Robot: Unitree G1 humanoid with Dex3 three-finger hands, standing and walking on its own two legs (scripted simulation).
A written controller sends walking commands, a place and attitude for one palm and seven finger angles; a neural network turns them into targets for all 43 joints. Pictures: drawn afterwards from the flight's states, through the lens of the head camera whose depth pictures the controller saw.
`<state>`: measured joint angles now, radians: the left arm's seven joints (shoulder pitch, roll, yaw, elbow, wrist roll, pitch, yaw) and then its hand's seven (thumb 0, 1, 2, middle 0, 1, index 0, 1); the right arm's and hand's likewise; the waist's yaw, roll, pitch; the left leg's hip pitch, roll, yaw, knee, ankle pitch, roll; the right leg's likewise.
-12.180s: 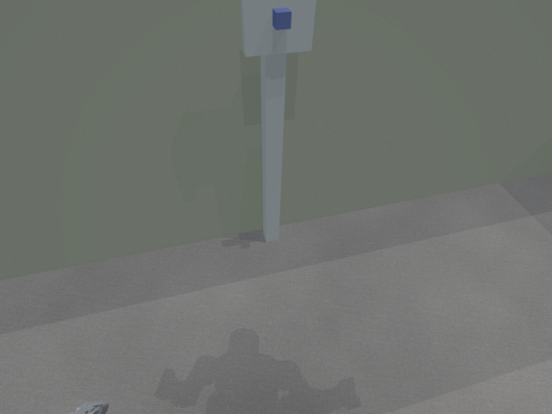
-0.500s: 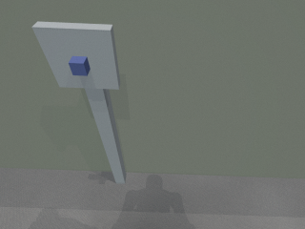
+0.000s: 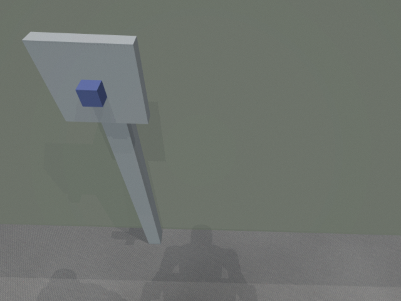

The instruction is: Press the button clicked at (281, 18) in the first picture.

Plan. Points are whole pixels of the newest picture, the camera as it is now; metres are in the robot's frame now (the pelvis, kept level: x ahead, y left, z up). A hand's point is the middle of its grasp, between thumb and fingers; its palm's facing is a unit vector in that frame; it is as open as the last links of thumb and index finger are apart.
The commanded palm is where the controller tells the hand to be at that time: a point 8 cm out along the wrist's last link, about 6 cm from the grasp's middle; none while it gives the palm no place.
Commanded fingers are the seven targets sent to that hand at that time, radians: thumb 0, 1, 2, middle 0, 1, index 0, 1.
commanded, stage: come to a stop and stand still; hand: left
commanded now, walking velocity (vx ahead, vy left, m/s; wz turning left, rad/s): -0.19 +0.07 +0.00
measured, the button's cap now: (92, 92) +0.43 +0.24 +0.19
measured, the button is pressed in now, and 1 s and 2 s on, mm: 0 0 0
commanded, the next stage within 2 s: look again from close up in 1.30 s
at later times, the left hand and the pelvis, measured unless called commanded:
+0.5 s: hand out of the picture +0.01 +0.20 -0.17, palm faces +0.00 -0.97 -0.24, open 7.4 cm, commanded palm none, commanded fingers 0.00 0.90 0.90 -0.20 -0.30 -0.20 -0.30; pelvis -0.03 +0.01 -0.01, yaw +0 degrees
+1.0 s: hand out of the picture +0.01 +0.16 -0.18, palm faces -0.01 -0.99 -0.17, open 7.4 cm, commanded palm none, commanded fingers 0.00 0.90 0.90 -0.20 -0.30 -0.20 -0.30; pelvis +0.00 +0.00 +0.00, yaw -1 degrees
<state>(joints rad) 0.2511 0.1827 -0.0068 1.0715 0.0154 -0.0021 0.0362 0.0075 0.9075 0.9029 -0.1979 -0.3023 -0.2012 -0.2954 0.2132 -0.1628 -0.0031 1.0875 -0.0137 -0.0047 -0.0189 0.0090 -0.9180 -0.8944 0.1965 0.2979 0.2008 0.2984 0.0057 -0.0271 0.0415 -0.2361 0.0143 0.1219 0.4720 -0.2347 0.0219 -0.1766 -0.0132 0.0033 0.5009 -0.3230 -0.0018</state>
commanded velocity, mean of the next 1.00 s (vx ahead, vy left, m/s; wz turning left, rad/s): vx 0.01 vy -0.01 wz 0.00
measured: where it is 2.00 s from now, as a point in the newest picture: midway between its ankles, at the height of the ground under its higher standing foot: outside the picture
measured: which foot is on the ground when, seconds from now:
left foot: down 0.00-1.00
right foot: down 0.00-1.00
